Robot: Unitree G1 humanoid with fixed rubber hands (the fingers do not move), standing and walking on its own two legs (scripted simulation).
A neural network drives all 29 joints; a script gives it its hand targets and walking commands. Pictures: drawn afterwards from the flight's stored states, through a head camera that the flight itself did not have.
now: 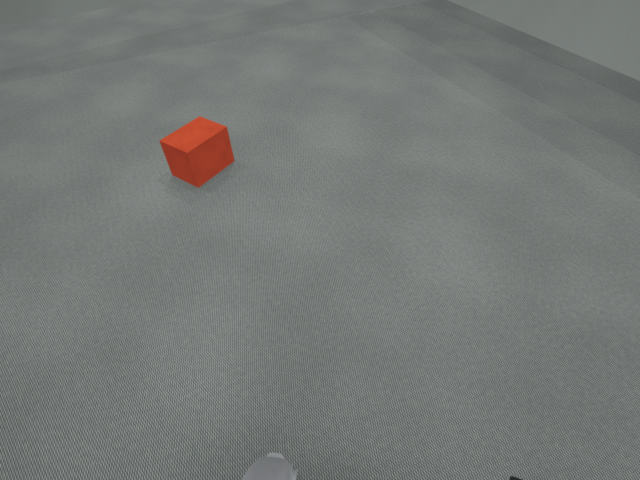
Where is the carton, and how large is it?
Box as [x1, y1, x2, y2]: [160, 116, 233, 187]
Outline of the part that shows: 199,116 160,140 172,174 198,187 233,161 233,156 226,127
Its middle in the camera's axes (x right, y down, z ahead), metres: -0.62 -0.45 +1.98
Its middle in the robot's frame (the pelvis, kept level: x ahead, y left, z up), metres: +1.71 +0.70 -0.66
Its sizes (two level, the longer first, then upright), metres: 0.268 0.194 0.209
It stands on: the floor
